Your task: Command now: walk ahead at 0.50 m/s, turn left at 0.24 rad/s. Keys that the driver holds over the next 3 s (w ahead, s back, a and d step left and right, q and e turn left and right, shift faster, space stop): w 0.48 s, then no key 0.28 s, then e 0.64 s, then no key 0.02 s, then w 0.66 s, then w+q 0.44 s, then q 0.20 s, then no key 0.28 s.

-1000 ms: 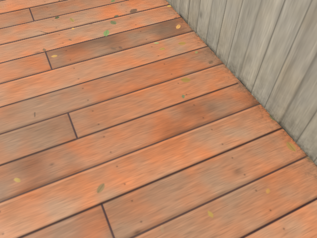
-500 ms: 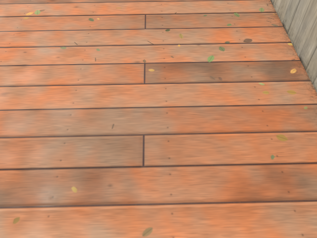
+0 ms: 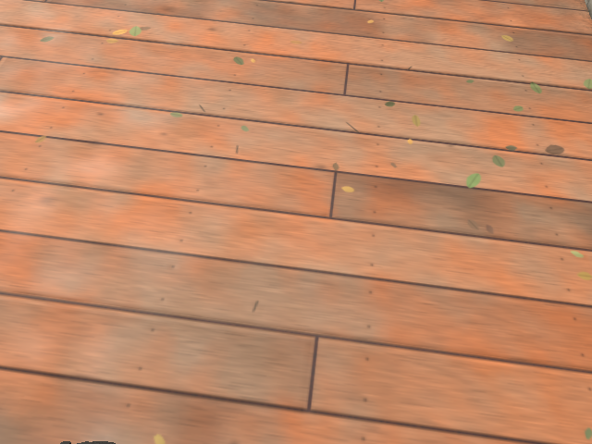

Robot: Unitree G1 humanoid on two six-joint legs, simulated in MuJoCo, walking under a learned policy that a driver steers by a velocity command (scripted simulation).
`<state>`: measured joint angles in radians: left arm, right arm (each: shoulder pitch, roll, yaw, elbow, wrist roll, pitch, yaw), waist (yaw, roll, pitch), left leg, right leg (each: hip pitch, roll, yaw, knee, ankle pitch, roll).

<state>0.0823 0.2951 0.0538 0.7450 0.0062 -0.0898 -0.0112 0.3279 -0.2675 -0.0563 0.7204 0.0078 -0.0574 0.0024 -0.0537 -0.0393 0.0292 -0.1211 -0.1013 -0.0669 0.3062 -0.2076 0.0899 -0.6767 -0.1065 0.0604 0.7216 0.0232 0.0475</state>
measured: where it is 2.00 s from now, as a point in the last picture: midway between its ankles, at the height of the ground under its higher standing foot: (322, 378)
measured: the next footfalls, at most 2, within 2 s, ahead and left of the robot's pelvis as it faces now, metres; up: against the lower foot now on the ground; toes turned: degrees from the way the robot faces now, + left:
right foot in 0.20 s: +0.30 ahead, -0.15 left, +0.00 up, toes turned +1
left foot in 0.68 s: +0.57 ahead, +0.09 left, +0.00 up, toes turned +2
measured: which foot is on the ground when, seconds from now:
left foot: down 0.00-0.22, up 0.24-0.66, down 0.68-1.00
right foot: up 0.00-0.18, down 0.20-0.68, up 0.70-1.00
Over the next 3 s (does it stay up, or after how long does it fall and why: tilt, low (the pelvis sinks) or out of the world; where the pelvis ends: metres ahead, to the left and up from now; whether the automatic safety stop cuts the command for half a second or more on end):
stays up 1.10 -0.26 -0.01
